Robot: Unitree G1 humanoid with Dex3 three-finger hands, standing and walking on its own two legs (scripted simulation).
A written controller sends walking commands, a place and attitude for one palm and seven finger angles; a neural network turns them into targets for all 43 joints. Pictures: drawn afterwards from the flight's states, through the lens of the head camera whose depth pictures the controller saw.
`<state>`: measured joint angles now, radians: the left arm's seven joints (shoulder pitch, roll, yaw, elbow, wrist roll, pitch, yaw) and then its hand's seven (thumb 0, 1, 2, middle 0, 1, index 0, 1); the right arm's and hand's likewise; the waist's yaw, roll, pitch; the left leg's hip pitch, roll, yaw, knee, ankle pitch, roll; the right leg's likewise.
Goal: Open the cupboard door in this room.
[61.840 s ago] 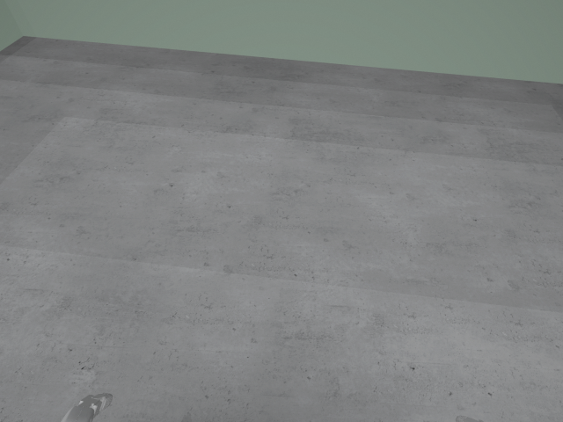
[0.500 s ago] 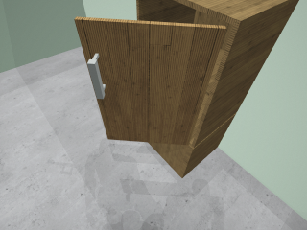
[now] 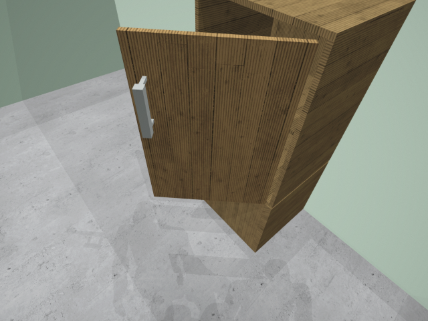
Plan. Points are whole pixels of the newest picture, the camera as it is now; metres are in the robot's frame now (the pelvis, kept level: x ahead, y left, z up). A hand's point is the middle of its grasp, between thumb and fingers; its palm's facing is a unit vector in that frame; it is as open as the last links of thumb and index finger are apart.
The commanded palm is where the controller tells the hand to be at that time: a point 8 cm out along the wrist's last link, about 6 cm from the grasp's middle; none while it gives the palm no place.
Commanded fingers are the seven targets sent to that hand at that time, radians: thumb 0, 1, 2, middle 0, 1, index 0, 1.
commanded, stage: look again from close up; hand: left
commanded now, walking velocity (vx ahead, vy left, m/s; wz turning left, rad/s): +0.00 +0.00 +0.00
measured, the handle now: (145, 107) +0.56 +0.21 +0.09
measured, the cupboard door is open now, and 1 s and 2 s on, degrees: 46 46 46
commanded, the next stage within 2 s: raise the hand with hooked fingers in 0.30 s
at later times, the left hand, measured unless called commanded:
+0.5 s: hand out of the picture +0.08 +0.24 -0.11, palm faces +0.19 -0.96 -0.22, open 7.4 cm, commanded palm +0.10 +0.27 -0.05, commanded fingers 0.00 0.76 0.84 -0.21 -0.39 -0.21 -0.39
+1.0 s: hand (74, 305) +0.14 +0.23 +0.01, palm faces +0.18 -0.98 -0.09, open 9.6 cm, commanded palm +0.14 +0.29 +0.00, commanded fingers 0.00 0.18 0.59 -0.25 -0.76 -0.25 -0.76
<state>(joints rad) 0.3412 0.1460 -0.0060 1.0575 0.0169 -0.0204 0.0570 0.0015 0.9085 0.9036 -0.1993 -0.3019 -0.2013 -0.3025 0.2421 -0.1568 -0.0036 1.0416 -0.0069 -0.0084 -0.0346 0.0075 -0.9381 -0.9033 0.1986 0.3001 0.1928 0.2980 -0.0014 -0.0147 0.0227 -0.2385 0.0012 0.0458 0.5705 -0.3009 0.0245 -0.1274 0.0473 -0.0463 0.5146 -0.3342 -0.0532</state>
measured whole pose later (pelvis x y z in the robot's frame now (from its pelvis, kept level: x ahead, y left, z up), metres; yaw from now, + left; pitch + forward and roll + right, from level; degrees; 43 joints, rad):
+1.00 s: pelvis -0.02 +0.00 -0.07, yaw +4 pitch +11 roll -3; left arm 0.51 0.26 0.22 -0.07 -0.32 -0.58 -0.28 0.01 0.40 0.69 -0.23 -0.62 -0.23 -0.62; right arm 0.15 -0.27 -0.01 0.53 0.03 -0.22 -0.05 0.01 -0.90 -0.90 0.20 0.30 0.19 0.30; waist 0.05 0.01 -0.11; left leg -0.80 -0.02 -0.04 1.09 -0.48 0.03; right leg -0.70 0.06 -0.17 1.01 -0.51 -0.10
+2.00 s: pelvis -0.01 +0.05 -0.01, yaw +3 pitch +3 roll -2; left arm -0.10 0.47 0.42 0.29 -0.35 -0.09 -0.47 -0.01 -0.49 0.31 -0.30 -1.20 -0.30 -1.20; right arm 0.26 -0.26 0.08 0.59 0.07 -0.21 -0.10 0.01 -0.90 -0.90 0.21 0.30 0.20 0.30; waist 0.03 0.02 -0.03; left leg -0.40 -0.07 0.01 0.65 -0.31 0.09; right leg -0.32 0.03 -0.09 0.59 -0.32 -0.02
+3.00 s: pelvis +0.00 +0.01 -0.01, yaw +2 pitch +6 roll -1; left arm -0.38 0.54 0.44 0.68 -0.32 -0.12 -0.53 -0.02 -0.50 0.30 -0.30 -1.20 -0.30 -1.20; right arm 0.27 -0.30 0.06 0.62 0.08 -0.16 -0.10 0.01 -0.90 -0.90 0.20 0.30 0.20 0.30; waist -0.02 0.02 -0.04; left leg -0.46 -0.02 0.01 0.67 -0.31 0.04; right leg -0.40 0.07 -0.09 0.62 -0.33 -0.08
